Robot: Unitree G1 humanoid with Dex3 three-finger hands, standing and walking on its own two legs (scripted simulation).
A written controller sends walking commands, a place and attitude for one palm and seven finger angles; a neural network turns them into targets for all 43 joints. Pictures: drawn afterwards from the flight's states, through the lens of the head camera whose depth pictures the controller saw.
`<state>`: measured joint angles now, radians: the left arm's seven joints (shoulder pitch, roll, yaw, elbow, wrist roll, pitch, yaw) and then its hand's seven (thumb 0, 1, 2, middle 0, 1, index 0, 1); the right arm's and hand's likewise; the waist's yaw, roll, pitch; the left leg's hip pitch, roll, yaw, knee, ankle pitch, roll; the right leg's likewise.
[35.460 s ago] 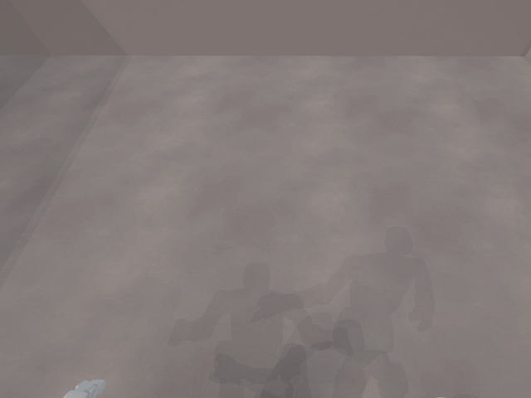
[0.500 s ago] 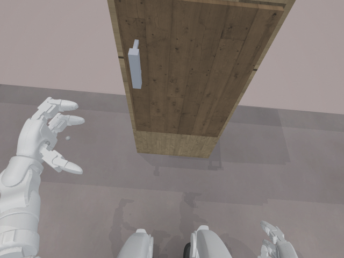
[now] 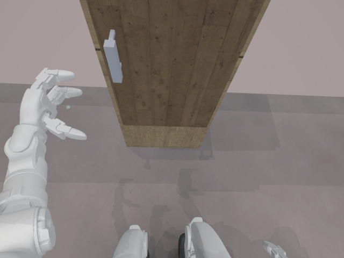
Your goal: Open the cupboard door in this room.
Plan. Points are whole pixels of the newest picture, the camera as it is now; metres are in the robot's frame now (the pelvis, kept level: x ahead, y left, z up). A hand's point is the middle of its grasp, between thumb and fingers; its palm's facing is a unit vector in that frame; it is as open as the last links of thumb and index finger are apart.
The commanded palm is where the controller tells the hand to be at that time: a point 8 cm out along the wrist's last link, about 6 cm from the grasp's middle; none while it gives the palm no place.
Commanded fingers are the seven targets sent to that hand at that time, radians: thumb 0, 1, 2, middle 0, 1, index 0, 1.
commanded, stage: move the hooked fingers beside the handle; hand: left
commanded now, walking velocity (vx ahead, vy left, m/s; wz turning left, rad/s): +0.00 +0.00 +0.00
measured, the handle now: (115, 57) +0.60 +0.14 +0.04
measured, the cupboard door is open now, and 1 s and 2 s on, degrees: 0 0 0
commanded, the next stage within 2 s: slide the fingers in behind the handle in 1.38 s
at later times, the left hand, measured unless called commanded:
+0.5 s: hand (87, 77) +0.53 +0.20 +0.04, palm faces -0.05 -1.00 -0.03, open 14.0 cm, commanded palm +0.52 +0.24 +0.04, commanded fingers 0.00 -0.50 0.30 -0.30 -1.20 -0.30 -1.20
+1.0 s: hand (84, 75) +0.54 +0.21 +0.04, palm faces -0.04 -1.00 -0.02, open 14.0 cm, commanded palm +0.52 +0.24 +0.04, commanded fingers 0.00 -0.50 0.30 -0.30 -1.20 -0.30 -1.20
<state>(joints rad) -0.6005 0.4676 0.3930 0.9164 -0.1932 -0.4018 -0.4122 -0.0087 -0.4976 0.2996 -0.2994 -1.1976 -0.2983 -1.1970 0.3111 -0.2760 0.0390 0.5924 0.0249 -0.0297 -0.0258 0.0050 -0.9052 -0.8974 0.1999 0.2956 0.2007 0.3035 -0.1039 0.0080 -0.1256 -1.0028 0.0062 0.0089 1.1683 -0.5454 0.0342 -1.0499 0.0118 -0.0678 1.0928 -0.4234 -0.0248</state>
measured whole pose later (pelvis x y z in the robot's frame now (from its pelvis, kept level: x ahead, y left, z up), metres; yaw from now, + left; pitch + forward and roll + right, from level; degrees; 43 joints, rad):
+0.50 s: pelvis +0.00 +0.00 -0.02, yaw -1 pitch +27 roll -3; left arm -0.95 0.60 0.44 1.19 -0.08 -0.41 -0.34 -0.01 -0.50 0.30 -0.30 -1.20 -0.30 -1.20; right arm 0.36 -0.28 0.07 0.59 -0.01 0.05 -0.01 0.00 -0.91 -0.90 0.20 0.30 0.20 0.30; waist -0.21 0.03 -0.11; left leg -1.15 0.02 0.00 1.24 -0.56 0.04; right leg -1.19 0.02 -0.08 1.14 -0.42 -0.02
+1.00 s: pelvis +0.01 +0.01 -0.01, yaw -2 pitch +28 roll -5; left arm -0.92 0.59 0.44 1.15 -0.08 -0.40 -0.32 -0.01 -0.50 0.30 -0.30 -1.20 -0.30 -1.20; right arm 0.38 -0.27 0.06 0.58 -0.02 0.10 0.02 0.00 -0.91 -0.90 0.20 0.30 0.20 0.30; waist -0.21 0.03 -0.11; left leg -1.13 0.02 0.00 1.21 -0.57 0.05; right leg -1.16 0.03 -0.08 1.09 -0.42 -0.01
